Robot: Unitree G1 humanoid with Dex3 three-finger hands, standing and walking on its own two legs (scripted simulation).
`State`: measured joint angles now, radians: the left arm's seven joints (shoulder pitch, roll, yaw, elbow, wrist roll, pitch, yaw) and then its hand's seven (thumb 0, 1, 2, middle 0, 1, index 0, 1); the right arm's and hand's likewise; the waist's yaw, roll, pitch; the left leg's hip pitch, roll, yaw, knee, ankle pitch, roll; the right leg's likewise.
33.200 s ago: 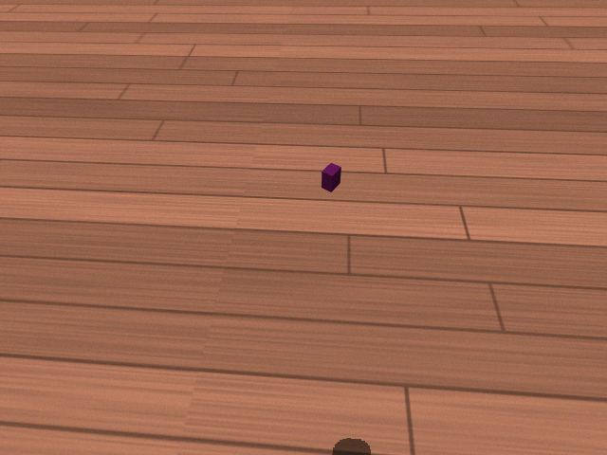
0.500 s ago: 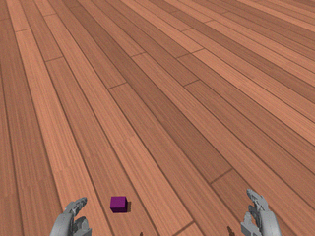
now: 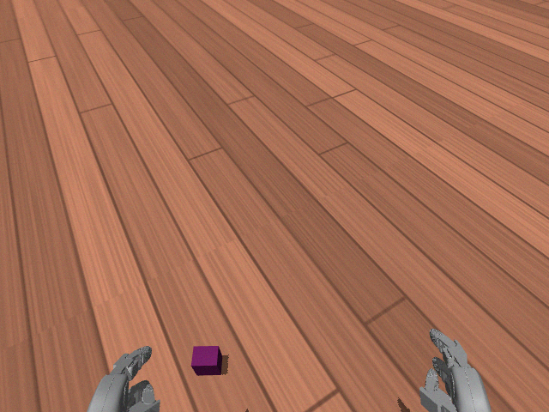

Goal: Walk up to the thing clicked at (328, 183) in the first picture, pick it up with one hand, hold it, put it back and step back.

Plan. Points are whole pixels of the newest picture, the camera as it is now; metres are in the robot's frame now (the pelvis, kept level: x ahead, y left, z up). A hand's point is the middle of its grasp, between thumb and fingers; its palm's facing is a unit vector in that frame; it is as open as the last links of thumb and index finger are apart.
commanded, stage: stand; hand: left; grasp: from above
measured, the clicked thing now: (207, 360) +0.41 +0.22 -0.67
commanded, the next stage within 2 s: none
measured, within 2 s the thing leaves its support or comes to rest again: neither
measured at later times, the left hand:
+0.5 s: hand out of the picture +0.05 +0.24 -0.11, palm faces +0.02 -0.95 -0.31, open 7.4 cm
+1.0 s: hand out of the picture +0.03 +0.26 -0.10, palm faces +0.00 -0.94 -0.33, open 7.4 cm
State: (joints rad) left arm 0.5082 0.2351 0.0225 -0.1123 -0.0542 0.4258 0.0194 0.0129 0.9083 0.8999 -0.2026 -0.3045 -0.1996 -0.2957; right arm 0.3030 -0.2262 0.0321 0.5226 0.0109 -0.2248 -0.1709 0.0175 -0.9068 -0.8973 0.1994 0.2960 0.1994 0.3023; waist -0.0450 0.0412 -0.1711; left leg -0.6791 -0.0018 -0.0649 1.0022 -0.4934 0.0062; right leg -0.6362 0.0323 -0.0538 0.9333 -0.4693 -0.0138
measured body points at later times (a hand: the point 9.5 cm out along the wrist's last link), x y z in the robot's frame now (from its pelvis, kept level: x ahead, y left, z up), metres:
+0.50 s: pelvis -0.01 +0.02 +0.06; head -0.02 +0.02 +0.51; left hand +0.05 +0.29 -0.08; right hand +0.05 -0.26 -0.08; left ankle +0.00 +0.11 -0.68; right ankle +0.00 -0.11 -0.68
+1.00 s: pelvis -0.02 +0.02 +0.06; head -0.03 +0.01 +0.51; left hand +0.03 +0.30 -0.08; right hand +0.04 -0.27 -0.08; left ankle +0.00 +0.11 -0.68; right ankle +0.00 -0.12 -0.68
